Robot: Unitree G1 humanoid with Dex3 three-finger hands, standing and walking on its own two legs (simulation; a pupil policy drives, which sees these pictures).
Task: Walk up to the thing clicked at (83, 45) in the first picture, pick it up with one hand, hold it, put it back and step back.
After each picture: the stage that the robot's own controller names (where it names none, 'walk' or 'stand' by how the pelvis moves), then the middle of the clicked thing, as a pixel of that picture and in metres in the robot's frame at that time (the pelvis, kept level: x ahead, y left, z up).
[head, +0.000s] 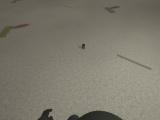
stand; (83, 46) +1.56 +0.21 -0.72
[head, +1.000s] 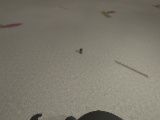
walk; (81, 51) +1.43 +0.17 -0.72
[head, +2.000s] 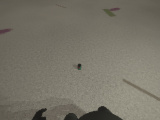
walk; (79, 66) +0.90 +0.17 -0.71
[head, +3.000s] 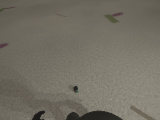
walk; (75, 89) +0.51 +0.23 -0.69
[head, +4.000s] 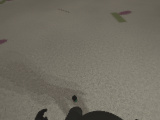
stand; (74, 98) +0.34 +0.21 -0.69
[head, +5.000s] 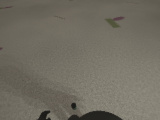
stand; (73, 106) +0.30 +0.20 -0.72
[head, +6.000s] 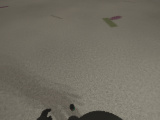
stand; (72, 107) +0.27 +0.21 -0.72
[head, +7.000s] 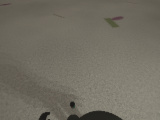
stand; (72, 105) +0.30 +0.20 -0.72
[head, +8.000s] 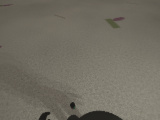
stand; (72, 105) +0.30 +0.20 -0.72
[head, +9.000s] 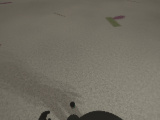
go down; (72, 105) +0.29 +0.20 -0.72
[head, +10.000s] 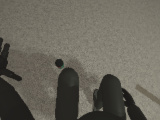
go down; (59, 64) +0.37 +0.26 -0.30
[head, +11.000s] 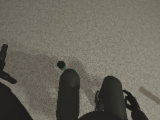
approach; (61, 65) +0.36 +0.27 -0.30
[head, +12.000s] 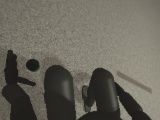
close in; (33, 66) +0.32 +0.30 -0.21
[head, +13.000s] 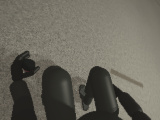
close; (29, 67) +0.33 +0.30 -0.21
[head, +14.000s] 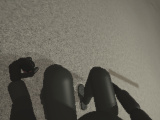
lift; (28, 67) +0.32 +0.31 -0.21
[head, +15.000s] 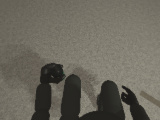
lift; (58, 74) +0.29 +0.24 -0.04
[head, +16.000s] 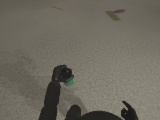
hold; (67, 77) +0.32 +0.17 +0.01
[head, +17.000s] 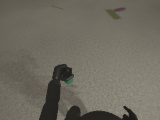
hold; (67, 76) +0.33 +0.17 -0.01
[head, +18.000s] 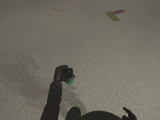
hold; (68, 76) +0.32 +0.17 +0.00
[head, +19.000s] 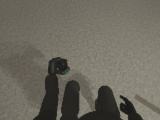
crouch; (63, 67) +0.37 +0.21 -0.08
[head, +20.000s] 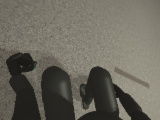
lower; (28, 63) +0.34 +0.31 -0.21
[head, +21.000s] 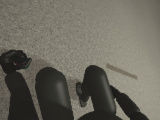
lower; (21, 61) +0.37 +0.31 -0.21
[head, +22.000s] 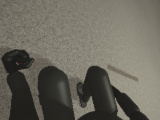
lower; (24, 60) +0.36 +0.32 -0.21
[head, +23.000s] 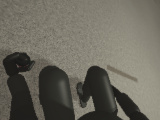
lower; (24, 63) +0.35 +0.31 -0.21
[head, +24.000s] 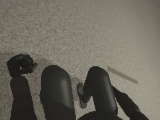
loosen; (27, 65) +0.33 +0.31 -0.21
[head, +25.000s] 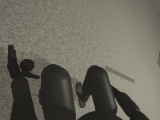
withdraw; (27, 66) +0.33 +0.29 -0.22
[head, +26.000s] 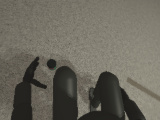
stand; (52, 65) +0.35 +0.28 -0.25
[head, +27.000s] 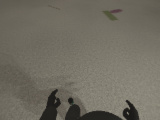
stand; (71, 101) +0.31 +0.19 -0.63
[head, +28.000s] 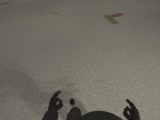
stand; (72, 102) +0.33 +0.21 -0.66
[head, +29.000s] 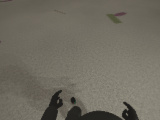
stand; (73, 100) +0.33 +0.20 -0.67
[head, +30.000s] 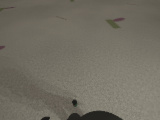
stand; (74, 103) +0.34 +0.20 -0.72
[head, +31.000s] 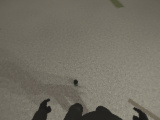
walk; (75, 82) +0.46 +0.20 -0.70
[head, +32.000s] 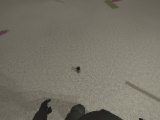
walk; (78, 69) +0.74 +0.23 -0.70
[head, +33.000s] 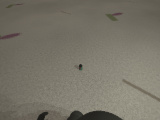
stand; (80, 67) +0.96 +0.23 -0.71
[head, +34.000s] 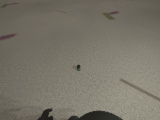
stand; (78, 67) +0.94 +0.23 -0.73
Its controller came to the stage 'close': yes
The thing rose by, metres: 0.70
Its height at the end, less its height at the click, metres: +0.00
